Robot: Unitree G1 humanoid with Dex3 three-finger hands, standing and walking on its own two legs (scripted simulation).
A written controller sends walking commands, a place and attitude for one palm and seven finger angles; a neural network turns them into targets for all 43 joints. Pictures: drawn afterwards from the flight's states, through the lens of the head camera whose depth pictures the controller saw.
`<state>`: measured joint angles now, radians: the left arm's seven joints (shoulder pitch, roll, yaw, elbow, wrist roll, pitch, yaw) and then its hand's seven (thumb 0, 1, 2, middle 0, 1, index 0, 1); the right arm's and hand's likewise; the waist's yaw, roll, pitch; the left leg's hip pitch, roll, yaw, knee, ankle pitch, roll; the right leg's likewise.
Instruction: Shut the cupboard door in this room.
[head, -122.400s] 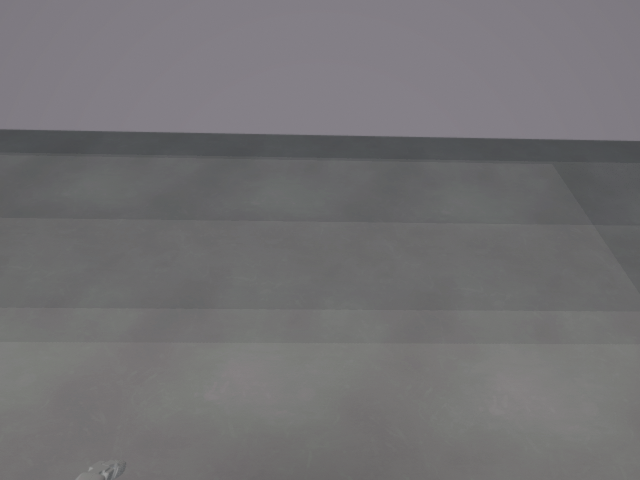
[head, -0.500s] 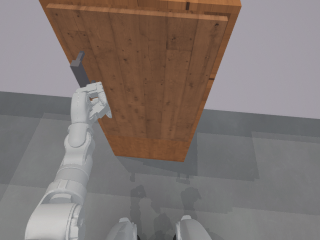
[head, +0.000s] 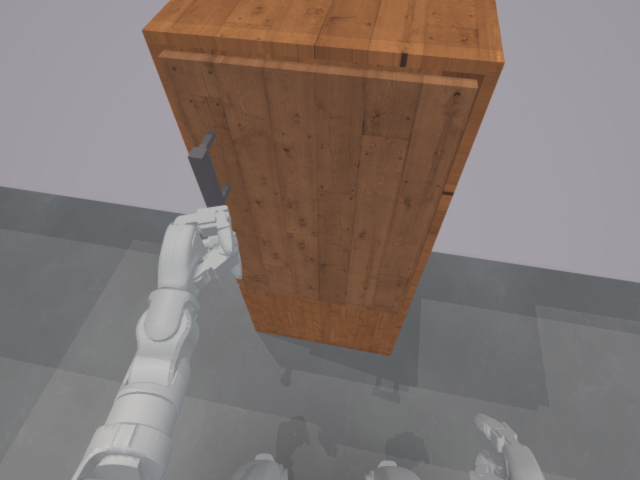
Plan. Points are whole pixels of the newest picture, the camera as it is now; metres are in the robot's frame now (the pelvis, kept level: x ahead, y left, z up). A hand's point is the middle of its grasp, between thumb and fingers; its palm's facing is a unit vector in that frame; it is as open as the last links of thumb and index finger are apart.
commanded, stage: draw the hand back to the body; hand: left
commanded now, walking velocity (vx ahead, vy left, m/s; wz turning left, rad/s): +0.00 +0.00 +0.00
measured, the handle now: (213, 175) +0.54 +0.18 +0.05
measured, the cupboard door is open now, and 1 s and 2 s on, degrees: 0 0 0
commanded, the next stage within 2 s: step back with the hand held close in 1.42 s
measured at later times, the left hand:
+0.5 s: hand (133, 298) +0.28 +0.19 +0.14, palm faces +0.12 -0.97 -0.23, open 3.1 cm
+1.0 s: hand out of the picture +0.22 +0.28 +0.21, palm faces +0.43 -0.82 -0.38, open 5.8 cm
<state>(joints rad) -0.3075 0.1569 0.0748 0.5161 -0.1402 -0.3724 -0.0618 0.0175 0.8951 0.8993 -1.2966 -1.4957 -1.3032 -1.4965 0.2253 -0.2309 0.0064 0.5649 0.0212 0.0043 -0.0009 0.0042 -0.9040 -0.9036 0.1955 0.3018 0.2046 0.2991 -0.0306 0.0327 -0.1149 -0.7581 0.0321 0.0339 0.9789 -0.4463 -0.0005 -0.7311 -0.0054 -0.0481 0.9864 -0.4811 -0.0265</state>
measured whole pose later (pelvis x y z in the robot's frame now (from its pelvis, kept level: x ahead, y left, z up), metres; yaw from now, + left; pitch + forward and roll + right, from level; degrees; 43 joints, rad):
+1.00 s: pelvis +0.02 +0.03 +0.06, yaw +0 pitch -4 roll +0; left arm 0.42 0.34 0.29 -0.35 -0.06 -0.01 0.11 0.02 0.89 0.90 -0.49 -0.61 -0.50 -0.61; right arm 0.20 -0.22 0.05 0.62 0.01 -0.06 -0.07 0.01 -0.90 -0.90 0.20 0.30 0.21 0.30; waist 0.06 0.07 0.00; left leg -0.10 -0.01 0.05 0.42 -0.24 0.03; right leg -0.06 -0.03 -0.04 0.40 -0.26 0.01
